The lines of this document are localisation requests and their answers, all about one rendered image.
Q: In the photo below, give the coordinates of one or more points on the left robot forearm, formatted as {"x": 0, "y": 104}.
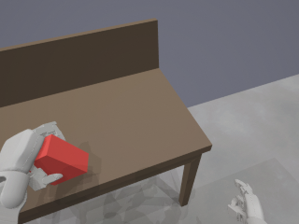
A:
{"x": 13, "y": 195}

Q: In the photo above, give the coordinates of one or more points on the robot right hand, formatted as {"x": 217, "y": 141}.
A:
{"x": 250, "y": 205}

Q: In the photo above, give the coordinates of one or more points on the robot left hand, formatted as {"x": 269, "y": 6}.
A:
{"x": 19, "y": 153}

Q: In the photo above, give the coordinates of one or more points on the sponge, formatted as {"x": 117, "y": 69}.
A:
{"x": 56, "y": 156}

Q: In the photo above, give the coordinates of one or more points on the table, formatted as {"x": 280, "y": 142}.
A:
{"x": 109, "y": 98}

